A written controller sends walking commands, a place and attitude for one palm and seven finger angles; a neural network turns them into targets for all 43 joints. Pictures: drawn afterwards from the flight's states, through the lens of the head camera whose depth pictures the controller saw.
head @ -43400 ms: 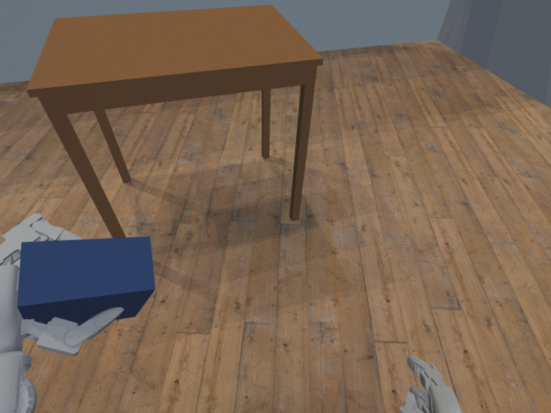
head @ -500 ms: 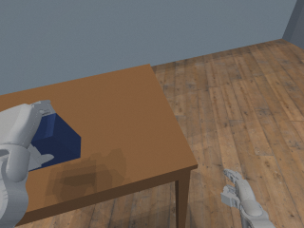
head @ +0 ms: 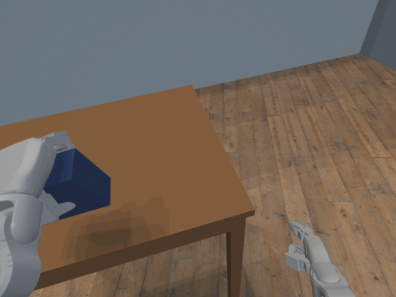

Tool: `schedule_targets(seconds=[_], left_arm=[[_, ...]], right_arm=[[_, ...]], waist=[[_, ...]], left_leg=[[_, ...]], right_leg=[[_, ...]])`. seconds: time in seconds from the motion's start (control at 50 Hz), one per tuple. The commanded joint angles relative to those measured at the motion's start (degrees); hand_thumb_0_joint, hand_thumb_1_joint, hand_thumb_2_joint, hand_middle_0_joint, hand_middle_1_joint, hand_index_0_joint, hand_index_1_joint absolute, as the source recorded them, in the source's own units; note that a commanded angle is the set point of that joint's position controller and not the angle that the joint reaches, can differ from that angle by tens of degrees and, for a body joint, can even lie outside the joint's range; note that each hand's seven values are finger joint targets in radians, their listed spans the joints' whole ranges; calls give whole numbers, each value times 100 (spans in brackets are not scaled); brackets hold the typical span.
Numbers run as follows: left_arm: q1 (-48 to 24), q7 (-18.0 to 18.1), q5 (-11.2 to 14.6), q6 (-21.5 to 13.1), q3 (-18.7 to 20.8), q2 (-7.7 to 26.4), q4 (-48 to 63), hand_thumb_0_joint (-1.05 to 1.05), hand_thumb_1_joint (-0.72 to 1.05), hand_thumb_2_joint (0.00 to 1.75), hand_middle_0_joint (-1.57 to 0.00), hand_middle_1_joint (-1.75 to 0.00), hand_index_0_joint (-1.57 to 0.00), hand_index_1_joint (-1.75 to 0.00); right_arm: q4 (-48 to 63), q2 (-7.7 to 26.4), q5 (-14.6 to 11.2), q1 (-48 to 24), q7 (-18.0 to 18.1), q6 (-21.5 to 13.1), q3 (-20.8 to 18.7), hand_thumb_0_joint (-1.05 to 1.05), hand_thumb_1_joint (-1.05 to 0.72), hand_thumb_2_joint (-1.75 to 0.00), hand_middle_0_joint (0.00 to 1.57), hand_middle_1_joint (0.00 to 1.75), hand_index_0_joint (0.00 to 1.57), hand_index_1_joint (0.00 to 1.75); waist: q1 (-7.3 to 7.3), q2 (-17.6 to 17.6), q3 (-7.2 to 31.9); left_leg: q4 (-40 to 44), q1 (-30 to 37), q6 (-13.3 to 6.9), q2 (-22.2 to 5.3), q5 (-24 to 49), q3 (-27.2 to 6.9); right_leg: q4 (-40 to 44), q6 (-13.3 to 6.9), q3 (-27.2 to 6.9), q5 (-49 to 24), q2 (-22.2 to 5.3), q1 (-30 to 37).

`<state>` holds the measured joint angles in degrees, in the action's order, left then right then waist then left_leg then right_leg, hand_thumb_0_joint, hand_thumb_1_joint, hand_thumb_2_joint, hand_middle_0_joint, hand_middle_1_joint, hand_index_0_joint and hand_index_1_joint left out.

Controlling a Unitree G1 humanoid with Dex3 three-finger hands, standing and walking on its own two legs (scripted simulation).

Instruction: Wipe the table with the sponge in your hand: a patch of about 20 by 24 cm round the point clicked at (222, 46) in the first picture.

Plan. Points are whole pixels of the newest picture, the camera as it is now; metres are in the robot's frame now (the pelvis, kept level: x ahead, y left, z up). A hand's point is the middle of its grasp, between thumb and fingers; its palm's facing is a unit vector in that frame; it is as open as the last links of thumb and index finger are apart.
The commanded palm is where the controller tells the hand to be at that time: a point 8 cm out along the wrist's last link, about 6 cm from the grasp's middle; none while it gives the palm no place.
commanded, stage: bring the sponge back beside the body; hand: left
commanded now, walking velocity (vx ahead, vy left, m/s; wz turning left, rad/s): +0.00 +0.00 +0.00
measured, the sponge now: (65, 192) +0.21 +0.28 +0.15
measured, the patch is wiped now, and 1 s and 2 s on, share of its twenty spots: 1.00 1.00 1.00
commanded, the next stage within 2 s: step back with the hand held close in 0.48 s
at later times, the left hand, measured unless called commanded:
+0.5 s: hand (54, 184) +0.20 +0.27 +0.20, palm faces +0.27 -0.14 -0.95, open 9.6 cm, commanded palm +0.15 +0.28 +0.26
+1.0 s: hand (48, 179) +0.19 +0.25 +0.23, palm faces +0.45 -0.78 -0.43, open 9.6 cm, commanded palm +0.13 +0.30 +0.25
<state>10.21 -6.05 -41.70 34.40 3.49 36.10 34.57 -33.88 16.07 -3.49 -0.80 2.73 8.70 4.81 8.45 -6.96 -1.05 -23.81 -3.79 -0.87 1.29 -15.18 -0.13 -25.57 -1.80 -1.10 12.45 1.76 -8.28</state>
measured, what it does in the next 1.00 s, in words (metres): stands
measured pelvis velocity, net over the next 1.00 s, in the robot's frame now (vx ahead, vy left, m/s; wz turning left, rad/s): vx -0.02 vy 0.01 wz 0.04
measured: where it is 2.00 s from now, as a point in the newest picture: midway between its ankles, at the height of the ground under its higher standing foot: outside the picture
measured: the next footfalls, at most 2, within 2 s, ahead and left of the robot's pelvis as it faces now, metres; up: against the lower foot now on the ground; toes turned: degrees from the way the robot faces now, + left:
right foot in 1.74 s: -0.13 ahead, -0.10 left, +0.00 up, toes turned +5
left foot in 1.96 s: -0.12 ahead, +0.13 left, +0.00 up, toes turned -1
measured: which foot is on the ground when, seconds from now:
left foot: down 0.00-1.00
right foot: down 0.00-1.00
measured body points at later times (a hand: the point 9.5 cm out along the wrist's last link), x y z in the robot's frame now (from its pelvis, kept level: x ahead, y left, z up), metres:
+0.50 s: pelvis +0.00 -0.01 +0.00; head -0.03 -0.06 +0.45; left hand +0.18 +0.27 +0.25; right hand +0.27 -0.19 -0.07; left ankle -0.02 +0.11 -0.74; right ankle +0.02 -0.10 -0.74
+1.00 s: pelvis -0.02 +0.01 -0.01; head -0.02 +0.02 +0.44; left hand +0.16 +0.29 +0.25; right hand +0.12 -0.24 -0.11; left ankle -0.02 +0.11 -0.74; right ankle +0.02 -0.10 -0.74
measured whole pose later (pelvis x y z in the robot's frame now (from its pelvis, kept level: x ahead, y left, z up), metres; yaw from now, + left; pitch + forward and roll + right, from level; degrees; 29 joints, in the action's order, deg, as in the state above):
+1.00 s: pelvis -0.02 +0.01 -0.01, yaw +2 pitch +2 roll -1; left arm 22.9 8.4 4.8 -3.8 26.1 27.6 38.6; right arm -33.8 14.2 -1.5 13.6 4.6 6.6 -0.2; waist -1.3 -0.6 1.6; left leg -34.7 -19.1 -1.7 2.0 -17.2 -1.8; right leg -31.8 -0.4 1.0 12.8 1.0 -20.7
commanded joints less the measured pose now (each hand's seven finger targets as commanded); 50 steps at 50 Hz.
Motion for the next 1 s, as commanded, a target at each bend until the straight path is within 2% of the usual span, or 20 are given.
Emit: schedule_targets(seconds=[0.0, 0.08, 0.2, 0.28, 0.34, 0.38, 0.42, 0.48, 0.56, 0.58, 0.6, 0.62, 0.64, 0.66, 0.68, 0.7, 0.74, 0.78, 0.88, 0.98], left_arm=[[-1025, 283, -256, -63, 979, 1263, 1070, 0, 10, 130, -120, -160, -120, -160], [-941, 304, -256, -47, 1030, 1305, 1289, 0, 10, 130, -120, -160, -120, -160], [-1035, 344, -276, -86, 1000, 1286, 1084, 0, 10, 130, -120, -160, -120, -160], [-976, 329, -271, -41, 1033, 1322, 1140, 0, 10, 130, -120, -160, -120, -160], [-948, 310, -203, -89, 961, 1257, 985, 0, 10, 130, -120, -160, -120, -160], [-953, 315, -262, -43, 1020, 1305, 1175, 0, 10, 130, -120, -160, -120, -160], [-873, 326, -210, -81, 1007, 1273, 857, 0, 10, 130, -120, -160, -120, -160], [-942, 313, -267, -55, 1076, 1370, 1111, 0, 10, 130, -120, -160, -120, -160], [-926, 309, -190, -117, 1017, 1310, 944, 0, 10, 130, -120, -160, -120, -160], [-958, 288, -319, 16, 534, 810, 355, 0, 10, 130, -120, -160, -120, -160], [-1915, 769, 4319, -1517, 2436, 459, 1441, 0, 10, 130, -120, -160, -120, -160], [-639, 967, 4281, -2007, 2365, 700, 151, 0, 10, 130, -120, -160, -120, -160], [-304, 1091, 4519, -2441, 2523, 467, 527, 0, 10, 130, -120, -160, -120, -160], [-171, 1176, 4569, -2762, 2507, 413, 875, 0, 10, 130, -120, -160, -120, -160], [16, 1293, 4605, -3057, 2808, 609, 1247, 0, 10, 130, -120, -160, -120, -160], [351, 1364, 4648, -3293, 2672, 364, 1400, 0, 10, 130, -120, -160, -120, -160], [680, 1501, 4692, -3612, 2770, 283, 1742, 0, 10, 130, -120, -160, -120, -160], [898, 1580, 4705, -3826, 3020, 377, 1821, 0, 10, 130, -120, -160, -120, -160], [878, 1577, 4672, -4097, 2987, 174, 1541, 0, 10, 130, -120, -160, -120, -160], [813, 1569, 4627, -4249, 2858, 25, 1287, 0, 10, 130, -120, -160, -120, -160]], right_arm=[[1138, 499, 15, -1490, 47, -353, -191, 0, -90, -90, 20, 30, 20, 30], [1173, 497, -19, -1687, 51, -385, -213, 0, -90, -90, 20, 30, 20, 30], [1129, 516, 18, -1453, 85, -394, -215, 0, -90, -90, 20, 30, 20, 30], [1132, 509, -9, -1675, 71, -408, -213, 0, -90, -90, 20, 30, 20, 30], [1090, 520, 22, -1457, 88, -373, -226, 0, -90, -90, 20, 30, 20, 30], [1140, 503, -8, -1672, 74, -415, -215, 0, -90, -90, 20, 30, 20, 30], [1085, 504, 23, -1430, 89, -389, -206, 0, -90, -90, 20, 30, 20, 30], [1138, 509, 2, -1658, 81, -407, -211, 0, -90, -90, 20, 30, 20, 30], [1101, 527, 28, -1444, 99, -361, -228, 0, -90, -90, 20, 30, 20, 30], [1053, 517, -23, -1574, 102, -417, -177, 0, -90, -90, 20, 30, 20, 30], [1985, 411, -15, -229, 41, -461, -472, 0, -90, -90, 20, 30, 20, 30], [1422, 389, 131, -7, 44, -494, -285, 0, -90, -90, 20, 30, 20, 30], [1438, 352, 55, 261, 86, -447, -400, 0, -90, -90, 20, 30, 20, 30], [1339, 317, 73, 308, 113, -431, -403, 0, -90, -90, 20, 30, 20, 30], [1300, 314, 99, 325, 123, -467, -400, 0, -90, -90, 20, 30, 20, 30], [1252, 304, 118, 367, 168, -449, -411, 0, -90, -90, 20, 30, 20, 30], [1248, 416, 168, 325, 221, -443, -503, 0, -90, -90, 20, 30, 20, 30], [1230, 464, 202, 316, 223, -451, -549, 0, -90, -90, 20, 30, 20, 30], [1138, 480, 215, 415, 231, -513, -677, 0, -90, -90, 20, 30, 20, 30], [1089, 510, 210, 458, 235, -622, -723, 0, -90, -90, 20, 30, 20, 30]], waist=[[55, 355, 1028], [43, 158, 959], [45, 415, 1010], [43, 126, 880], [35, 333, 848], [29, 157, 856], [30, 460, 795], [33, 285, 861], [46, 324, 882], [-128, 389, 507], [-795, 1345, -82], [-655, 1859, 474], [-691, 2095, 701], [-756, 1905, 961], [-782, 1300, 1181], [-829, 770, 1413], [-830, -54, 1529], [-785, -318, 1599], [-815, 60, 1416], [-831, 222, 1203]], left_leg=[[287, -498, -122, 36, 1374, -199], [324, -445, -114, 20, 1239, -251], [257, -482, -130, 47, 1275, -186], [298, -472, -114, 32, 1173, -245], [275, -497, -124, 43, 1209, -176], [290, -482, -111, 35, 1124, -230], [279, -561, -114, 30, 1089, -172], [242, -496, -120, 46, 1097, -222], [254, -524, -118, 50, 1153, -162], [278, -591, -96, 31, 952, -165], [-448, -648, -225, -45, 81, -362], [-663, -488, -236, 4, 58, -352], [-1025, -571, -211, -58, 234, -413], [-1171, -572, -178, -148, 415, -406], [-1108, -384, -157, -198, 658, -401], [-905, -475, -133, -350, 1027, -450], [-670, -685, -124, -650, 2023, -716], [-547, -987, -134, -841, 2645, -1030], [-456, -1452, -150, -983, 2505, -1192], [-382, -1946, -182, -942, 1268, -1179]], right_leg=[[247, -146, -389, -765, -59, 809], [310, -178, -559, -611, 35, 691], [278, -140, -448, -615, -58, 765], [352, -180, -609, -541, 20, 640], [335, -116, -436, -601, -78, 706], [366, -168, -625, -467, 16, 612], [361, -107, -439, -379, -65, 664], [389, -161, -692, -415, 11, 601], [337, -106, -461, -537, -91, 718], [457, -147, -563, -260, 17, 345], [984, 44, -944, -290, -195, -968], [873, -73, -802, -192, -421, -881], [924, -8, -898, -395, -861, -912], [823, -59, -948, -806, -1186, -840], [665, -111, -1105, -1296, -1263, -880], [294, -170, -814, -1711, -1366, -563], [-258, -75, -510, -2262, -1133, -360], [-594, 5, -367, -2239, -876, -167], [-702, 64, -276, -1435, -673, -221], [-583, 31, -411, -988, -704, -345]])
